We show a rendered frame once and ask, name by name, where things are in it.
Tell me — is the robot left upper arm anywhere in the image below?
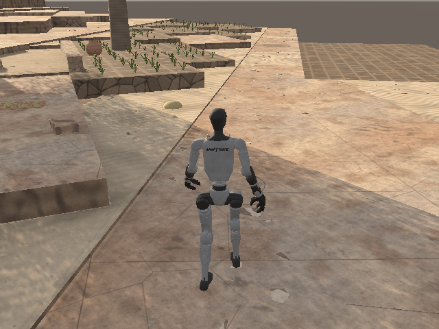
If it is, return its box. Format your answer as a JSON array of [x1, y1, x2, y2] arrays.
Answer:
[[187, 138, 204, 173]]

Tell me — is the left robot shin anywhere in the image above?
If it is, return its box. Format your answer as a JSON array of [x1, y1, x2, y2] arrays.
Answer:
[[200, 232, 212, 281]]

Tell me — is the left robot hand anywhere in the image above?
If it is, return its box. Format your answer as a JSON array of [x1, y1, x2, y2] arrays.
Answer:
[[185, 179, 200, 190]]

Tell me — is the left robot forearm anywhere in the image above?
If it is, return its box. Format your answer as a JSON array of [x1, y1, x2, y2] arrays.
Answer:
[[185, 163, 194, 183]]

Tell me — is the right robot forearm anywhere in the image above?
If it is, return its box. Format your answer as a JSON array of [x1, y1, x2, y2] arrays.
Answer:
[[246, 166, 263, 197]]

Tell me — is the humanoid robot head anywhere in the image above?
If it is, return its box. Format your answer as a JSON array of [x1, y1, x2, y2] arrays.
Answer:
[[206, 108, 229, 141]]

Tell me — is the right robot hand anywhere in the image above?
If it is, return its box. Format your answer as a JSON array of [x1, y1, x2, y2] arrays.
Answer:
[[250, 194, 265, 213]]

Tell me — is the robot right upper arm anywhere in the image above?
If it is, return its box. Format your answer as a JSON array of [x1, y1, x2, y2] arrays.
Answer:
[[233, 138, 252, 177]]

